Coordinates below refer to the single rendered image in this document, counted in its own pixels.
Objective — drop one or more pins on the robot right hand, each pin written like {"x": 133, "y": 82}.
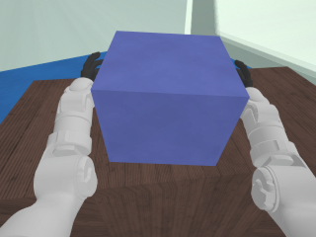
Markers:
{"x": 244, "y": 73}

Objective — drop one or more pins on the robot left hand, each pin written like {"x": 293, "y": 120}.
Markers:
{"x": 89, "y": 67}

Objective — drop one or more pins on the robot right upper arm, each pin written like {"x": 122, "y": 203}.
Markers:
{"x": 288, "y": 195}

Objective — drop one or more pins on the robot left upper arm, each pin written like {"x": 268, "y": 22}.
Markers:
{"x": 61, "y": 185}

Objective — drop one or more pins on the left robot forearm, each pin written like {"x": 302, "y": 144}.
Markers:
{"x": 72, "y": 125}

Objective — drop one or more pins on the carton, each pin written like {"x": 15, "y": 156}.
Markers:
{"x": 167, "y": 98}

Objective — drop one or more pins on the right robot forearm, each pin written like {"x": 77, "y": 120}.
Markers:
{"x": 269, "y": 143}

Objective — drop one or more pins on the pedestal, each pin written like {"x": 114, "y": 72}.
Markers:
{"x": 157, "y": 200}

